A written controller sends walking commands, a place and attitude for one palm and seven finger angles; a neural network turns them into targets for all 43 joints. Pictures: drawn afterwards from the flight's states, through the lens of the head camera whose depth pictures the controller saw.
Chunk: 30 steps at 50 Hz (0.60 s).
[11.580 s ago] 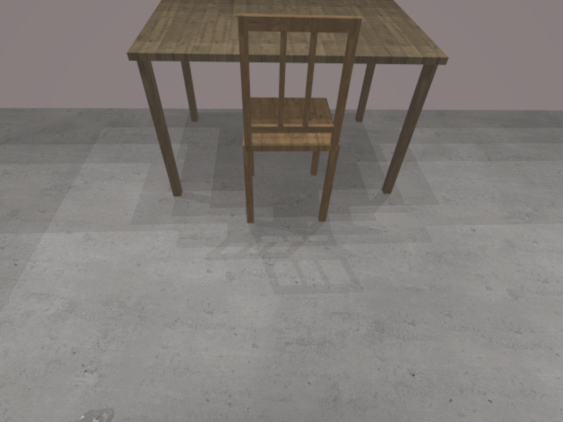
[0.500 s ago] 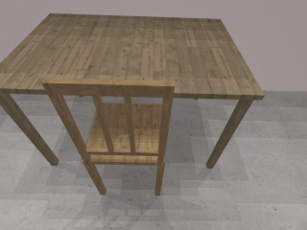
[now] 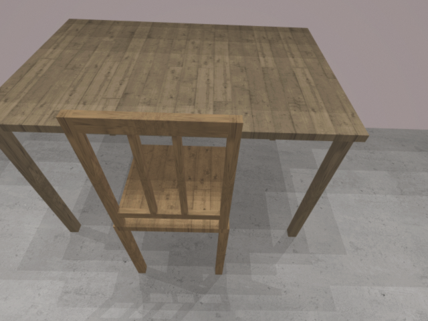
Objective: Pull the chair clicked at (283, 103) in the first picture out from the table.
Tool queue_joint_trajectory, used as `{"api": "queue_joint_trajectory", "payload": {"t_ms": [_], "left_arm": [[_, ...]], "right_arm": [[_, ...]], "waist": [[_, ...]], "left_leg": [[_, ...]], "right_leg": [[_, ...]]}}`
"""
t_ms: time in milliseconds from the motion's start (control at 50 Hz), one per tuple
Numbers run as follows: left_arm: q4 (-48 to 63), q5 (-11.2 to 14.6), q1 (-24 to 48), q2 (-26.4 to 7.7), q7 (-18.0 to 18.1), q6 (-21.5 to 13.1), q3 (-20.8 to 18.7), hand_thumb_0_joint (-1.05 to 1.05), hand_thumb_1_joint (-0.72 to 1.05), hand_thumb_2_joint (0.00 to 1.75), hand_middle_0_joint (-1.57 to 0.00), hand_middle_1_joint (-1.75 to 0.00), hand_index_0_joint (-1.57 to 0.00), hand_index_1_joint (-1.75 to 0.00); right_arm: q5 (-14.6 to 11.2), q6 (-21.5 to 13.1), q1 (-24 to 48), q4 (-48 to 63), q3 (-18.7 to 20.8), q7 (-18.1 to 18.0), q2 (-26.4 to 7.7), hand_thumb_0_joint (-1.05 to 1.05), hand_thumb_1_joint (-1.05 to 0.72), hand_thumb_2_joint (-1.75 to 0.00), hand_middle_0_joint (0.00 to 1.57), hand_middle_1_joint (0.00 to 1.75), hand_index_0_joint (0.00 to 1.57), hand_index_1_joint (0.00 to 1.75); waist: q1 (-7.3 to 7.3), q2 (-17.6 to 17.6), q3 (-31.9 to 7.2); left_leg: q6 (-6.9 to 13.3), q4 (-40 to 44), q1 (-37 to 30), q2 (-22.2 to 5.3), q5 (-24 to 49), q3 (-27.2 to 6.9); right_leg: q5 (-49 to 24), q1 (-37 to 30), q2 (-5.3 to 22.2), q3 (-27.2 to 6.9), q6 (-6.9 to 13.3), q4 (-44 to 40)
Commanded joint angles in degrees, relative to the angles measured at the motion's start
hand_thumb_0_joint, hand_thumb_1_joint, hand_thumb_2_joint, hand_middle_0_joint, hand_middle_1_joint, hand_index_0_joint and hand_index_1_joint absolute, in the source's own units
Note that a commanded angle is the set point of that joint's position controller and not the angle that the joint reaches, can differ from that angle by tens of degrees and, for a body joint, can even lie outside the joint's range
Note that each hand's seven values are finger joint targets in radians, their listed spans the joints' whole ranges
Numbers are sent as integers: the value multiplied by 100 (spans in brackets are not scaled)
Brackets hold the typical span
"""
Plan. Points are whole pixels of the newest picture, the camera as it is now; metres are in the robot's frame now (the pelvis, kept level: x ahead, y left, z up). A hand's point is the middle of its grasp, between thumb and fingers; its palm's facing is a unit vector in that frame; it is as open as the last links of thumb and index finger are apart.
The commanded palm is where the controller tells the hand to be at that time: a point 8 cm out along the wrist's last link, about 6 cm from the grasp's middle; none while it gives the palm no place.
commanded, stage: look again from close up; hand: left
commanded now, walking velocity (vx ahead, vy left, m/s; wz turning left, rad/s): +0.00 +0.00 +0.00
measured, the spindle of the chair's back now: (145, 178) +0.46 +0.21 -0.07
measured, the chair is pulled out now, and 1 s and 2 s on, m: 0.00 0.00 0.00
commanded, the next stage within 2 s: shuffle to correct the standing spot in 0.08 s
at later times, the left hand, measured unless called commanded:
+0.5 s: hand out of the picture +0.00 +0.13 -0.18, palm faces -0.01 -0.99 -0.15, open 7.4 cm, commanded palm none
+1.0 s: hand out of the picture +0.10 +0.07 -0.18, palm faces +0.03 -0.98 -0.22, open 7.3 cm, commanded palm none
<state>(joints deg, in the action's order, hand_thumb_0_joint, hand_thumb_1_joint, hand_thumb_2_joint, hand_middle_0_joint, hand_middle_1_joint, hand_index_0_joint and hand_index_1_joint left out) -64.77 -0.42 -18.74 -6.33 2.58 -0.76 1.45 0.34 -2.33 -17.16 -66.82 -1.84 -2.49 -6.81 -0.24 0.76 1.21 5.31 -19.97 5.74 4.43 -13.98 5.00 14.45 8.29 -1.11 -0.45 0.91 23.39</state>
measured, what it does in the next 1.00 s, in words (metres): steps to the right: right foot, then left foot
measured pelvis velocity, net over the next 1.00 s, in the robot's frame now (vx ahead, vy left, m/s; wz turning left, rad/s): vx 0.06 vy -0.11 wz -0.01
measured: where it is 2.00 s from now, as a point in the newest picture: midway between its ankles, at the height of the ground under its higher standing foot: outside the picture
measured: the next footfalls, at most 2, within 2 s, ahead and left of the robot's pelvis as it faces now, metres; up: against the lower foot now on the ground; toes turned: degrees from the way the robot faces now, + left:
right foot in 0.68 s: +0.10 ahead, -0.20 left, +0.00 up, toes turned -1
left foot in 0.84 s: +0.07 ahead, +0.02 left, +0.00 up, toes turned +3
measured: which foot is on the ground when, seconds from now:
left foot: down 0.00-0.68, up 0.70-0.82, down 0.84-1.00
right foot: down 0.00-0.34, up 0.36-0.66, down 0.68-1.00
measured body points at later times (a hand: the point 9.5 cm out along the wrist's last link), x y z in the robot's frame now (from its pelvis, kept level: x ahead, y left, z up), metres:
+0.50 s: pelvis +0.02 -0.02 +0.00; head +0.04 -0.02 +0.45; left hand +0.00 +0.18 -0.17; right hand -0.03 -0.23 -0.16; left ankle -0.03 +0.05 -0.74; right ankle -0.02 -0.13 -0.71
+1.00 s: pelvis +0.06 -0.11 -0.01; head +0.08 -0.11 +0.44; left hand +0.10 +0.12 -0.16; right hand +0.10 -0.34 -0.17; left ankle +0.03 +0.01 -0.74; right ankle +0.06 -0.21 -0.74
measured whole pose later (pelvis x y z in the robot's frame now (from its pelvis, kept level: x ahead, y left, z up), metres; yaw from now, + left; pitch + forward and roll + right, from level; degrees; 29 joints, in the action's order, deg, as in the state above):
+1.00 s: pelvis +0.06 -0.11 -0.01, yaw +0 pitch -1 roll +0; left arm -60.1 -0.9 -12.8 -9.5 2.6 -0.1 -1.0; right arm 0.3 0.7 -11.8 -61.7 1.2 -2.5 -9.1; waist 0.6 0.5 3.1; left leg -0.9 -30.0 10.4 -1.4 -18.7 3.0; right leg 16.7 13.7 -0.2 3.2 2.0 30.8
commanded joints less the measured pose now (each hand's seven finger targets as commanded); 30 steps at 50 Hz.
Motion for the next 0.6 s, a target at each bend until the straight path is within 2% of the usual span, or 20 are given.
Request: {"api": "queue_joint_trajectory", "payload": {"t_ms": [0, 80, 160, 200, 260, 320, 360, 400, 440, 500, 540, 580], "left_arm": [[94, 7, -505, -426, 16, -63, -84, 0, 90, 90, -20, -30, -20, -30], [92, 8, -512, -415, 24, -71, -85, 0, 90, 90, -20, -30, -20, -30], [78, 11, -529, -413, 28, -71, -91, 0, 90, 90, -20, -30, -20, -30], [48, 10, -511, -381, 7, -46, -80, 0, 90, 90, -20, -30, -20, -30], [54, -27, -470, -331, -35, 21, -104, 0, 90, 90, -20, -30, -20, -30], [134, -85, -389, -325, -82, 97, -159, 0, 90, 90, -20, -30, -20, -30], [240, -125, -266, -357, -106, 157, -225, 0, 90, 90, -20, -30, -20, -30], [387, -147, -105, -423, -125, 195, -296, 0, 90, 90, -20, -30, -20, -30], [491, -148, 17, -362, -156, 196, -339, 0, 90, 90, -20, -30, -20, -30], [649, -109, 133, -287, -206, 182, -354, 0, 90, 90, -20, -30, -20, -30], [683, -89, 115, -277, -225, 190, -374, 0, 90, 90, -20, -30, -20, -30], [643, -91, -58, -324, -244, 177, -398, 0, 90, 90, -20, -30, -20, -30]], "right_arm": [[-4, -46, -480, 79, 91, -35, -538, 0, -90, -90, 20, 30, 20, 30], [1, -58, -540, 67, 88, -42, -539, 0, -90, -90, 20, 30, 20, 30], [2, -58, -550, 46, 83, -48, -522, 0, -90, -90, 20, 30, 20, 30], [3, -46, -575, 7, 83, -54, -504, 0, -90, -90, 20, 30, 20, 30], [30, -9, -574, -13, 138, -71, -606, 0, -90, -90, 20, 30, 20, 30], [49, 34, -644, -7, 227, -128, -757, 0, -90, -90, 20, 30, 20, 30], [78, 47, -787, 0, 278, -163, -792, 0, -90, -90, 20, 30, 20, 30], [102, 40, -898, 35, 294, -182, -800, 0, -90, -90, 20, 30, 20, 30], [135, 23, -847, 105, 334, -170, -846, 0, -90, -90, 20, 30, 20, 30], [168, 13, -668, 213, 391, -153, -939, 0, -90, -90, 20, 30, 20, 30], [185, 35, -529, 239, 422, -132, -979, 0, -90, -90, 20, 30, 20, 30], [173, 73, -464, 244, 456, -105, -1019, 0, -90, -90, 20, 30, 20, 30]], "waist": [[31, -59, 370], [19, -43, 239], [28, -47, 267], [9, 14, 437], [-27, -100, 631], [-56, -378, 775], [-132, -519, 749], [-174, -405, 692], [-186, -192, 528], [-151, -318, 378], [-87, -621, 422], [-12, -757, 432]], "left_leg": [[-215, 407, 61, -1092, 1312, -920], [-228, 361, -40, -1091, 1557, -933], [-229, 341, -51, -1095, 1642, -922], [-202, 424, 52, -1160, 1130, -974], [-116, 713, 191, -1400, 136, -1319], [145, 901, 109, -1822, -50, -1800], [438, 907, -71, -2148, 386, -2020], [720, 789, -135, -2405, 935, -2165], [793, 608, -254, -2416, 1587, -1971], [691, 394, -181, -2332, 2107, -1541], [505, 279, 175, -2170, 2074, -1238], [254, 8, 535, -1941, 1672, -987]], "right_leg": [[-886, 338, 637, -551, 180, -278], [-1018, 274, 642, -556, 188, -228], [-1041, 272, 641, -539, 189, -225], [-659, 366, 551, -460, 157, -234], [-153, 638, 407, -267, 133, 32], [400, 1175, 276, -36, 93, 634], [1063, 1682, 278, 22, 54, 1567], [1322, 2119, 370, -76, 62, 2483], [1235, 2309, 434, -109, 35, 2870], [1177, 2068, 506, 12, 14, 2502], [979, 1591, 464, 150, 20, 1945], [430, 1006, 302, 386, 11, 1233]]}}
